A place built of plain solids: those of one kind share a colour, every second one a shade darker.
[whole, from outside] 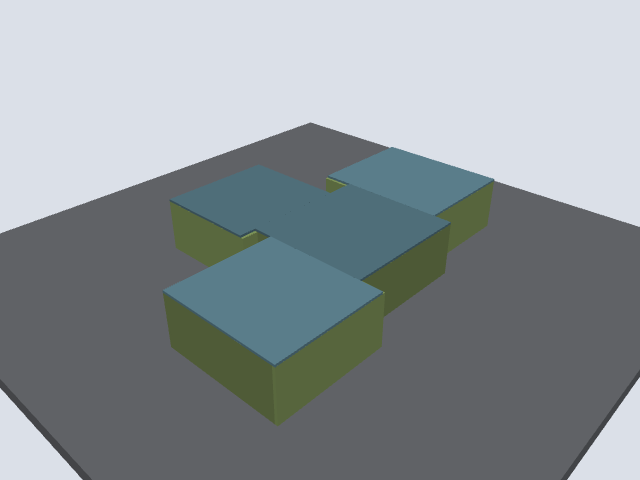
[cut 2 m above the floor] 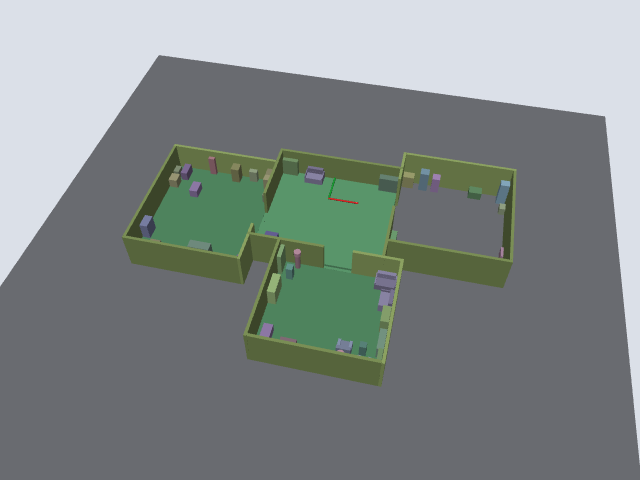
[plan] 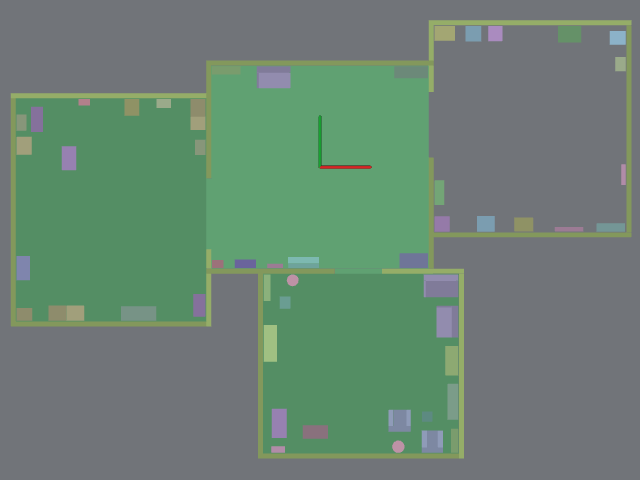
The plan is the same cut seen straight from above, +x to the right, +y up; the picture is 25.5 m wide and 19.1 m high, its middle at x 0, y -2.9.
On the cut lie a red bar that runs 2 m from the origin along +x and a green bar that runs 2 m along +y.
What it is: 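One storey of an old house, long lived in; a hub and three side rooms behind broad openings; a side room's floor lies below the hub's by a bare drop, by one riser or not at all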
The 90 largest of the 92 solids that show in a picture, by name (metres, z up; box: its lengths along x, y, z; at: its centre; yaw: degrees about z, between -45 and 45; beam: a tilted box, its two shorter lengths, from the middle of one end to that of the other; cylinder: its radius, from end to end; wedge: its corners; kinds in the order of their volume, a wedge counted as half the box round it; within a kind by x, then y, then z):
{
 "floor_1": {"box": [7.58, 8.88, 0.79], "at": [-8.32, -1.7, 0.34]},
 "floor_2": {"box": [0.2, 2.82, 0.79], "at": [-4.43, -1.86, 0.34]},
 "floor_3": {"box": [8.66, 8.08, 0.79], "at": [0.0, 0.0, 0.34]},
 "floor_4": {"box": [1.88, 0.2, 0.62], "at": [1.53, -4.14, 0.26]},
 "floor_5": {"box": [7.79, 7.16, 0.62], "at": [1.63, -7.82, 0.26]},
 "wall_1": {"box": [0.2, 8.88, 3.75], "at": [-12.21, -1.7, 1.82]},
 "wall_2": {"box": [7.78, 0.2, 3.75], "at": [-8.42, -6.24, 1.82]},
 "wall_3": {"box": [7.78, 0.2, 3.75], "at": [-8.42, 2.84, 1.82]},
 "wall_4": {"box": [0.2, 2.1, 3.75], "at": [-4.43, -5.29, 1.82]},
 "wall_5": {"box": [0.2, 0.77, 3.75], "at": [-4.43, -3.65, 1.82]},
 "wall_6": {"box": [0.2, 4.49, 3.75], "at": [-4.43, 1.8, 1.82]},
 "wall_7": {"box": [0.2, 7.36, 3.75], "at": [-2.37, -7.92, 1.82]},
 "wall_8": {"box": [5.12, 0.2, 3.75], "at": [-1.97, -4.14, 1.82]},
 "wall_9": {"box": [9.06, 0.2, 3.75], "at": [0.0, 4.14, 1.82]},
 "wall_10": {"box": [7.79, 0.2, 3.75], "at": [1.63, -11.5, 1.82]},
 "wall_11": {"box": [2.06, 0.2, 3.75], "at": [3.5, -4.14, 1.82]},
 "wall_12": {"box": [0.2, 4.42, 3.75], "at": [4.43, -1.83, 1.82]},
 "wall_13": {"box": [0.2, 1.05, 3.75], "at": [4.43, 3.52, 1.82]},
 "wall_14": {"box": [0.2, 1.6, 3.75], "at": [4.43, 5.04, 1.82]},
 "wall_15": {"box": [1.2, 0.2, 3.75], "at": [5.13, -4.14, 1.82]},
 "wall_16": {"box": [0.2, 7.36, 3.75], "at": [5.63, -7.92, 1.82]},
 "wall_17": {"box": [7.87, 0.2, 3.75], "at": [8.46, -2.7, 1.82]},
 "wall_18": {"box": [7.87, 0.2, 3.75], "at": [8.46, 5.74, 1.82]},
 "wall_19": {"box": [0.2, 8.24, 3.75], "at": [12.3, 1.52, 1.82]},
 "roof_1": {"box": [7.78, 9.28, 0.16], "at": [-8.42, -1.7, 3.78]},
 "roof_2": {"box": [9.06, 8.48, 0.16], "at": [0.0, 0.0, 3.78]},
 "roof_3": {"box": [8.19, 7.36, 0.16], "at": [1.63, -7.92, 3.78]},
 "roof_4": {"box": [7.87, 8.64, 0.16], "at": [8.46, 1.52, 3.78]},
 "carton_stack_1": {"box": [0.63, 0.51, 1.07], "at": [-11.77, -5.86, 1.28]},
 "carton_stack_2": {"box": [0.62, 0.72, 0.72], "at": [-11.77, 0.85, 1.1]},
 "carton_stack_3": {"box": [0.71, 0.61, 1.32], "at": [-10.45, -5.81, 1.4]},
 "carton_stack_4": {"box": [0.71, 0.61, 1.05], "at": [-9.73, -5.81, 1.26]},
 "carton_stack_5": {"box": [0.6, 0.53, 1.31], "at": [-4.86, 1.74, 1.39]},
 "carton_stack_6": {"box": [0.6, 0.71, 1.26], "at": [-4.86, 2.36, 1.37]},
 "fridge_1": {"box": [0.64, 0.61, 1.69], "at": [6.1, 5.31, 0.8]},
 "fridge_2": {"box": [0.71, 0.62, 1.64], "at": [6.6, -2.26, 0.77]},
 "fridge_3": {"box": [0.64, 0.55, 1.94], "at": [11.85, 5.14, 0.92]},
 "wardrobe_1": {"box": [1.41, 0.58, 2.17], "at": [-7.22, -5.82, 1.82]},
 "tv_unit_1": {"box": [0.53, 1.46, 1.28], "at": [-1.98, -7.02, 1.21]},
 "tv_unit_2": {"box": [0.52, 1.18, 1.25], "at": [5.24, -7.7, 1.19]},
 "bookcase_1": {"box": [1.14, 0.33, 1.37], "at": [-3.73, 3.85, 1.43]},
 "bookcase_2": {"box": [0.27, 1.06, 1.77], "at": [-2.1, -4.8, 1.45]},
 "bookcase_3": {"box": [0.29, 0.96, 1.72], "at": [5.35, -10.89, 1.43]},
 "washing_machine_1": {"box": [0.58, 0.67, 1.24], "at": [-7.48, 2.38, 1.36]},
 "washing_machine_2": {"box": [0.81, 0.58, 1.1], "at": [4.96, 5.32, 0.5]},
 "washing_machine_3": {"box": [0.76, 0.56, 1.09], "at": [8.11, -2.29, 0.5]},
 "trunk_1": {"box": [0.49, 1.01, 0.69], "at": [-11.26, 1.9, 1.09]},
 "trunk_2": {"box": [0.59, 0.96, 0.62], "at": [-9.99, 0.35, 1.05]},
 "trunk_3": {"box": [0.49, 0.91, 0.71], "at": [-4.8, -5.5, 1.1]},
 "trunk_4": {"box": [0.6, 1.17, 0.66], "at": [-1.62, -10.19, 0.9]},
 "chest_drawers_1": {"box": [0.54, 0.96, 1.2], "at": [-11.81, -4.02, 1.34]},
 "chest_drawers_2": {"box": [1.14, 0.59, 1.16], "at": [3.73, -3.72, 1.32]},
 "sideboard_1": {"box": [1.35, 0.48, 1.21], "at": [3.63, 3.77, 1.34]},
 "sideboard_2": {"box": [0.43, 1.43, 0.99], "at": [5.29, -9.34, 1.06]},
 "sofa_1": {"box": [1.26, 0.62, 0.48], "at": [-1.89, 3.44, 0.98]},
 "sofa_2": {"box": [1.18, 0.26, 0.26], "at": [-1.85, 3.88, 1.51]},
 "sofa_3": {"box": [1.29, 0.65, 0.48], "at": [4.78, -4.85, 0.81]},
 "sofa_4": {"box": [1.21, 0.26, 0.26], "at": [4.82, -4.4, 1.34]},
 "sofa_5": {"box": [0.6, 1.19, 0.48], "at": [4.94, -6.11, 0.81]},
 "sofa_6": {"box": [0.26, 1.11, 0.26], "at": [5.37, -6.15, 1.34]},
 "armchair_1": {"box": [0.18, 0.65, 0.62], "at": [2.82, -9.97, 0.88]},
 "armchair_2": {"box": [0.89, 0.23, 0.99], "at": [3.17, -10.42, 1.06]},
 "armchair_3": {"box": [0.71, 0.65, 0.5], "at": [3.26, -9.97, 0.82]},
 "armchair_4": {"box": [0.21, 0.67, 0.62], "at": [4.16, -10.82, 0.88]},
 "armchair_5": {"box": [0.85, 0.21, 0.95], "at": [4.47, -11.26, 1.04]},
 "armchair_6": {"box": [0.64, 0.67, 0.47], "at": [4.58, -10.82, 0.8]},
 "cooker_1": {"box": [0.6, 0.61, 1.34], "at": [4.86, -2.26, 0.62]},
 "cooker_2": {"box": [0.57, 0.6, 1.35], "at": [6.98, 5.31, 0.62]},
 "pet_corner_1": {"box": [0.39, 0.99, 1.31], "at": [4.75, -1.02, 0.6]},
 "pet_corner_2": {"box": [0.93, 0.66, 0.67], "at": [9.94, 5.29, 0.29]},
 "crate_stack_1": {"box": [0.41, 0.65, 0.67], "at": [-11.88, 1.77, 1.07]},
 "crate_stack_2": {"box": [0.58, 0.36, 0.96], "at": [-6.22, 2.53, 1.22]},
 "crate_stack_3": {"box": [0.42, 0.61, 0.72], "at": [-4.76, 0.79, 1.1]},
 "crate_stack_4": {"box": [0.42, 0.57, 0.63], "at": [11.96, 4.1, 0.27]},
 "hall_bench_1": {"box": [1.24, 0.18, 1.69], "at": [-0.65, -3.92, 1.59]},
 "hall_bench_2": {"box": [1.24, 0.26, 1.0], "at": [-0.65, -3.7, 1.24]},
 "metal_shelving_1": {"box": [1.13, 0.34, 1.83], "at": [11.57, -2.4, 0.86]},
 "coat_rack_1": {"box": [0.85, 0.34, 1.96], "at": [-2.97, -3.84, 1.72]},
 "radiator_1": {"box": [0.64, 0.17, 0.86], "at": [-1.78, -3.93, 1.17]},
 "radiator_2": {"box": [0.54, 0.26, 0.61], "at": [-1.67, -11.24, 0.87]},
 "radiator_3": {"box": [1.13, 0.19, 0.79], "at": [9.91, -2.48, 0.35]},
 "radiator_4": {"box": [0.18, 0.83, 0.76], "at": [12.08, -0.3, 0.33]},
 "tall_odds_1": {"box": [0.46, 0.26, 1.53], "at": [-9.38, 2.58, 1.5]},
 "tall_odds_2": {"box": [0.46, 0.32, 1.33], "at": [-4.07, -3.85, 1.4]},
 "side_table_1": {"box": [0.43, 0.49, 1.03], "at": [-1.38, -5.39, 1.08]},
 "side_table_2": {"box": [0.42, 0.41, 0.94], "at": [4.27, -9.93, 1.04]},
 "coffee_table_1": {"box": [1.01, 0.54, 0.58], "at": [-0.18, -10.54, 0.86]},
 "floor_lamp_round_1": {"cylinder": 0.17, "from": [-1.09, -4.5, 0.57], "to": [-1.09, -4.5, 1.83]},
 "floor_lamp_round_2": {"cylinder": 0.23, "from": [-1.09, -4.5, 1.83], "to": [-1.09, -4.5, 2.16]},
 "floor_lamp_round_3": {"cylinder": 0.25, "from": [3.12, -11.12, 1.69], "to": [3.12, -11.12, 2.06]}
}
